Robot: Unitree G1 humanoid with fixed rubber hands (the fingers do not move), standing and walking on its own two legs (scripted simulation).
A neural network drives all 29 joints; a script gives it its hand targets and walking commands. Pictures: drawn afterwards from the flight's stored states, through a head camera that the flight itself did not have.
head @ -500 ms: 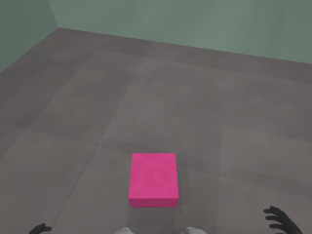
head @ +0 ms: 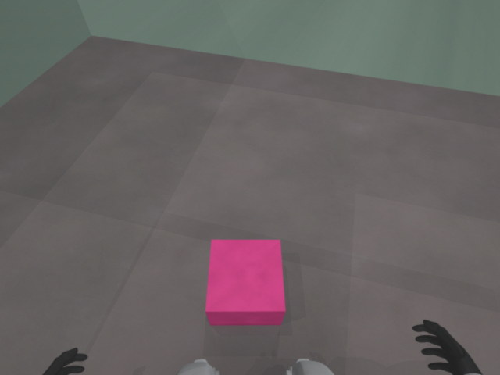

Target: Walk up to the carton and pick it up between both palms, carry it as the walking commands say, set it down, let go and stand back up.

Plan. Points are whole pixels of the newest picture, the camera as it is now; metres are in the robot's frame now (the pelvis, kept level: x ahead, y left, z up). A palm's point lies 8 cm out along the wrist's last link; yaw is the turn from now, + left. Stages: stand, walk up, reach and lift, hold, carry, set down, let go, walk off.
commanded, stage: reach and lift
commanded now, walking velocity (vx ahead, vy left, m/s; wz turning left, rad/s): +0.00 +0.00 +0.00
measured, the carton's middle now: (245, 281) +0.51 +0.01 -0.64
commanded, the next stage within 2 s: none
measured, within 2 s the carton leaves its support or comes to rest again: neither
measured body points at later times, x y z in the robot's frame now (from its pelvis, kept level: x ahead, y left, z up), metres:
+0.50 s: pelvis +0.01 +0.00 +0.00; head +0.18 -0.01 +0.41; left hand +0.26 +0.28 -0.10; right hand +0.28 -0.29 -0.10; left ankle +0.04 +0.13 -0.69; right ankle +0.03 -0.13 -0.69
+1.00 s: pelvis -0.05 +0.01 -0.04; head +0.23 +0.02 +0.31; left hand +0.40 +0.24 -0.16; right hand +0.41 -0.24 -0.14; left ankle +0.04 +0.13 -0.69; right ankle +0.03 -0.13 -0.69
